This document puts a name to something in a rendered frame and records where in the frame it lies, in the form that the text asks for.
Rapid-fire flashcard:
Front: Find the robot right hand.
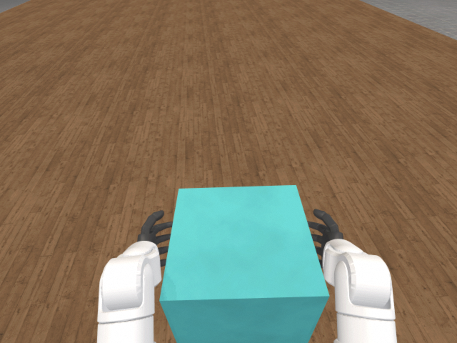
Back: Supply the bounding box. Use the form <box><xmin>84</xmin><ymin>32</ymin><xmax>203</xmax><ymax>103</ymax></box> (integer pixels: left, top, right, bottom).
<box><xmin>307</xmin><ymin>209</ymin><xmax>343</xmax><ymax>268</ymax></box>

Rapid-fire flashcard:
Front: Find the carton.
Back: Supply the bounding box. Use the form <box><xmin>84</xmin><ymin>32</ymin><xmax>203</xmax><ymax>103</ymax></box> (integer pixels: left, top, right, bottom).
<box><xmin>159</xmin><ymin>185</ymin><xmax>330</xmax><ymax>343</ymax></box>

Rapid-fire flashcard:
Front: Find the left robot forearm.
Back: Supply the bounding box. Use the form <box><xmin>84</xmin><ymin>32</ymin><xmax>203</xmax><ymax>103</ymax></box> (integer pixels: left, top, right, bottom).
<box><xmin>97</xmin><ymin>241</ymin><xmax>161</xmax><ymax>343</ymax></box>

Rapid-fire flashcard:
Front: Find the right robot forearm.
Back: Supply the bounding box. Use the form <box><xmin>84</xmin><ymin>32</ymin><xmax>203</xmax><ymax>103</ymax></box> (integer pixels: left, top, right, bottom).
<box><xmin>322</xmin><ymin>239</ymin><xmax>397</xmax><ymax>343</ymax></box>

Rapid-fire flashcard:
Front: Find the robot left hand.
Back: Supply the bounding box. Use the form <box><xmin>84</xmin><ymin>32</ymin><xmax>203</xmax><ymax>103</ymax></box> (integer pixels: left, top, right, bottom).
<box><xmin>137</xmin><ymin>210</ymin><xmax>173</xmax><ymax>267</ymax></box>

